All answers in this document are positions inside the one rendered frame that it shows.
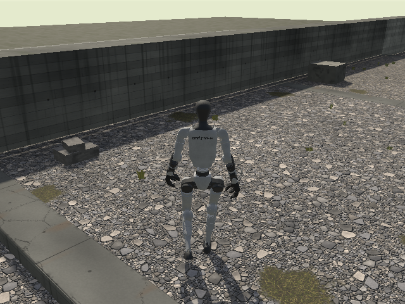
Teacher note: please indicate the left robot thigh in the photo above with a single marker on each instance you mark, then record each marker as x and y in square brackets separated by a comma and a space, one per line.
[187, 185]

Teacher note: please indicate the right robot upper arm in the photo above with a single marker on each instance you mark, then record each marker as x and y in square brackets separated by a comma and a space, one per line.
[225, 144]

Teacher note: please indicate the robot left hand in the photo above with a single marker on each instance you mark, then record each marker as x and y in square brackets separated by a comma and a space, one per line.
[174, 178]

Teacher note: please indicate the left robot upper arm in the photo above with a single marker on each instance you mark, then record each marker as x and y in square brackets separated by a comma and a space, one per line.
[179, 143]

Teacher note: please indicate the robot right forearm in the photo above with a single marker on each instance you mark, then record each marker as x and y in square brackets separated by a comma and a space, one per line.
[232, 171]

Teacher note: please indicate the robot head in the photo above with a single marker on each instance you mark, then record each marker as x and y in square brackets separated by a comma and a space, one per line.
[203, 109]

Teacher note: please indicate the robot left forearm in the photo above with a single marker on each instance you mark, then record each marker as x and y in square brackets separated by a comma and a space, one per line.
[172, 166]

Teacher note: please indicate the robot right hand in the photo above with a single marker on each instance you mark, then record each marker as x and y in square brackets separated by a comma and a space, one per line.
[235, 189]

